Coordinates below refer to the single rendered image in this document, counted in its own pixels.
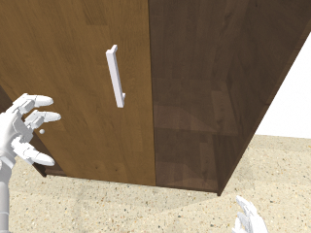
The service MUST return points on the wardrobe door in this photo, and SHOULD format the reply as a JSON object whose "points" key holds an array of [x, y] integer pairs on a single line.
{"points": [[5, 104], [57, 48]]}

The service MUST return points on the left robot forearm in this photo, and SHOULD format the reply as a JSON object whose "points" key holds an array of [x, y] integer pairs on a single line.
{"points": [[7, 162]]}

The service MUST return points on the right robot hand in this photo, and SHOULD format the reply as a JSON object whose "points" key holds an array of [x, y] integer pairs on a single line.
{"points": [[252, 222]]}

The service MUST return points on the left robot hand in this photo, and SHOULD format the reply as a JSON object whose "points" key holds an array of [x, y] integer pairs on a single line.
{"points": [[11, 127]]}

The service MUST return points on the handle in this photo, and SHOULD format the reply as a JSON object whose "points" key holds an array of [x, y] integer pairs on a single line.
{"points": [[115, 75]]}

